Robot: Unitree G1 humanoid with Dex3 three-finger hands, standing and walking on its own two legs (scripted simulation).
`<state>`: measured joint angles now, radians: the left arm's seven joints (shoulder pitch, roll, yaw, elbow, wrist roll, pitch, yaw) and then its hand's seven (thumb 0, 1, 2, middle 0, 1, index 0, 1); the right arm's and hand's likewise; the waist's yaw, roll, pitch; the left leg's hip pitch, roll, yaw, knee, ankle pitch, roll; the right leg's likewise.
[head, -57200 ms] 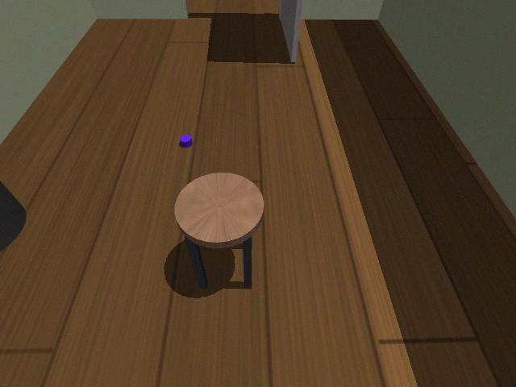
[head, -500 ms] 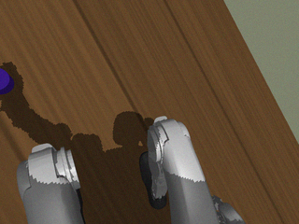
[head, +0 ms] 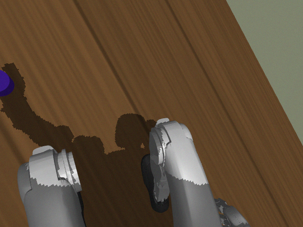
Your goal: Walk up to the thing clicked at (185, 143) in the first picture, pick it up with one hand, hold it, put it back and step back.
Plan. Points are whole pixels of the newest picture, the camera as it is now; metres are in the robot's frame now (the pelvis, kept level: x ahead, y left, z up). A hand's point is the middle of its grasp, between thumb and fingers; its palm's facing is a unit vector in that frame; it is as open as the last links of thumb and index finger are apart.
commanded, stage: rise first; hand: left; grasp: from above
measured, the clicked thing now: out of the picture +0.51 +0.32 -0.29
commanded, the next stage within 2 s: approach in 0.92 s
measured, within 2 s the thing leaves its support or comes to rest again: neither
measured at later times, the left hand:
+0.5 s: hand out of the picture +0.47 +0.35 -0.18, palm faces -0.44 -0.12 -0.89, open 13.1 cm
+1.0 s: hand out of the picture +0.47 +0.35 -0.18, palm faces -0.44 -0.11 -0.89, open 13.3 cm
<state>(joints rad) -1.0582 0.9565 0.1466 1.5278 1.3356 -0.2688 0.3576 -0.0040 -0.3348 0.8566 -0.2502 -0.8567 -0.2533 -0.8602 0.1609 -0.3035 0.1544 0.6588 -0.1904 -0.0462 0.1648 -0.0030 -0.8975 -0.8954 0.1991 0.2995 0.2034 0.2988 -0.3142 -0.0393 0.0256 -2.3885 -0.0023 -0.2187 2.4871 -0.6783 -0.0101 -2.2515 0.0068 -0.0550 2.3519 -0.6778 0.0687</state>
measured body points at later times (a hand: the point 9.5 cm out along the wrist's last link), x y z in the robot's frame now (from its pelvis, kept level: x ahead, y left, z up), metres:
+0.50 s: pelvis +0.00 +0.00 +0.00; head +0.25 +0.11 +0.36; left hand +0.49 +0.35 -0.13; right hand +0.06 -0.27 -0.07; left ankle +0.07 +0.13 -0.28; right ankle +0.11 -0.15 -0.28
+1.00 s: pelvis +0.00 +0.00 +0.00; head +0.25 +0.12 +0.36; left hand +0.49 +0.35 -0.13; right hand +0.06 -0.27 -0.07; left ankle +0.07 +0.13 -0.28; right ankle +0.11 -0.14 -0.28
